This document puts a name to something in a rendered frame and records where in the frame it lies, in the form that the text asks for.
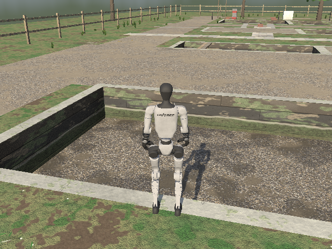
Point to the left robot upper arm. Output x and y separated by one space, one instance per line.
147 119

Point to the right robot upper arm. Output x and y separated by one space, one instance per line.
184 118

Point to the left robot thigh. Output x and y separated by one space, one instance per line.
154 159

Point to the left robot hand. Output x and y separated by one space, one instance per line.
148 143

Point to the robot right forearm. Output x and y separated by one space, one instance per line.
186 135

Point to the robot left forearm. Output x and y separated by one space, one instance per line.
145 137

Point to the robot head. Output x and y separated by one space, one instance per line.
166 92

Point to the right robot hand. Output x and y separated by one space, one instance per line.
186 142

